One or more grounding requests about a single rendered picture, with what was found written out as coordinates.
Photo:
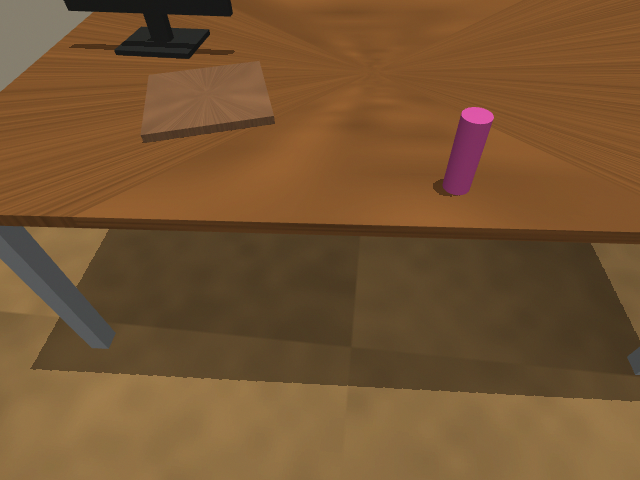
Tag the table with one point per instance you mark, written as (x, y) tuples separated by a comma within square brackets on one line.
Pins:
[(367, 96)]

